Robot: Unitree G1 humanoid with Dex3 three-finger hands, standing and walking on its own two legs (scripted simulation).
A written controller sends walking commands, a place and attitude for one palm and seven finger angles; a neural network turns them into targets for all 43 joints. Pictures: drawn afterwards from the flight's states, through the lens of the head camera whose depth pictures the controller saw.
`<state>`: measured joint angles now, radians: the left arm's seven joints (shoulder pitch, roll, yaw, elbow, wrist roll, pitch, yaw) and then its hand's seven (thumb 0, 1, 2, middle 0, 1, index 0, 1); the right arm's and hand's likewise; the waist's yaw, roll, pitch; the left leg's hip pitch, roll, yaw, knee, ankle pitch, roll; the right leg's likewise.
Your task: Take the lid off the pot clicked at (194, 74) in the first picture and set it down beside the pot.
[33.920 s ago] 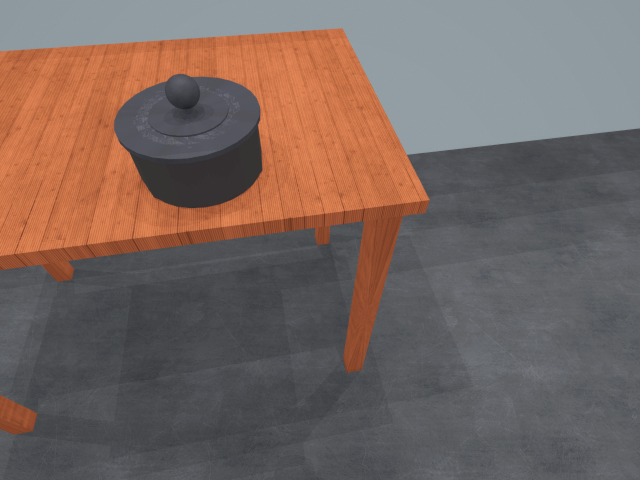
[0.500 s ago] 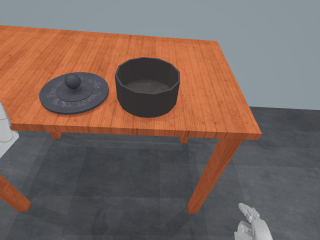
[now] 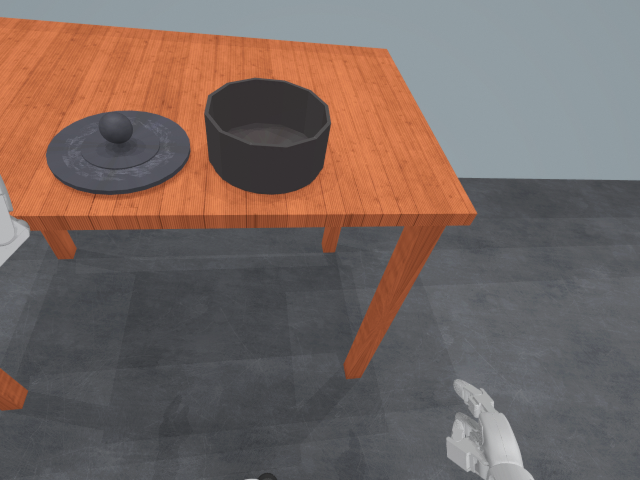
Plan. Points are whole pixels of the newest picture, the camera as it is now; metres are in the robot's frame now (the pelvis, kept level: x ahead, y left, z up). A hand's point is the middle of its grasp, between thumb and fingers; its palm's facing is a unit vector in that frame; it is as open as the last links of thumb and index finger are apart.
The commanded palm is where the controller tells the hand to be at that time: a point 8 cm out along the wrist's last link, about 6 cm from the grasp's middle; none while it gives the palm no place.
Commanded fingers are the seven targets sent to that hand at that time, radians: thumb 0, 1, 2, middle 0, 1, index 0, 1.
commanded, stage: stop stepping back and stand still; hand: left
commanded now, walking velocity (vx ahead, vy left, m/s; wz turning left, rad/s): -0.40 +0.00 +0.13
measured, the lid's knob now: (116, 128) +0.59 +0.33 +0.09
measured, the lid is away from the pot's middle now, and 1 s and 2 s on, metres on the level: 0.23 0.23 0.23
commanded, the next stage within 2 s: let the arm hang, fingers relaxed in 1.32 s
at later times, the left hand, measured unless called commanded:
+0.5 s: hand out of the picture +0.11 +0.32 +0.29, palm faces +0.60 -0.80 -0.06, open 7.4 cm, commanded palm +0.00 +0.32 +0.26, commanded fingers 0.00 0.90 0.90 -0.20 -0.30 -0.20 -0.30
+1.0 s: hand out of the picture +0.17 +0.31 +0.11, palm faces +0.35 -0.82 -0.46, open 7.4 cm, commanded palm none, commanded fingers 0.00 0.90 0.90 -0.20 -0.30 -0.20 -0.30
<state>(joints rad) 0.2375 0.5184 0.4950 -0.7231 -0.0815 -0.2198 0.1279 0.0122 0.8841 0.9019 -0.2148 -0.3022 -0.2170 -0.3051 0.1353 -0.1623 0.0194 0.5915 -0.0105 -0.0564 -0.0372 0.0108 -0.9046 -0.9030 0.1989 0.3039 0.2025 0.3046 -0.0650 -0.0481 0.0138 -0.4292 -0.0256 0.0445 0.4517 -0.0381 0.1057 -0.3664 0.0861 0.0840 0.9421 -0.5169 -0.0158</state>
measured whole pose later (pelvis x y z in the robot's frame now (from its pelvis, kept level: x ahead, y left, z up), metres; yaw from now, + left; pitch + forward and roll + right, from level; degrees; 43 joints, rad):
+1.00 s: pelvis -0.09 +0.03 +0.00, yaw +7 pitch +2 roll +0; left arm 0.08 0.41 0.23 0.12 0.02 -0.03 0.04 0.00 0.90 0.90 -0.19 -0.30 -0.20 -0.30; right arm 0.15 -0.29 -0.02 0.77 0.01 -0.07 -0.01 0.01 -0.91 -0.90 0.20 0.30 0.20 0.30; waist -0.04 0.06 -0.12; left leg -0.34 -0.04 -0.02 0.57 -0.25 0.03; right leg -0.21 0.00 -0.01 0.59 -0.38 -0.02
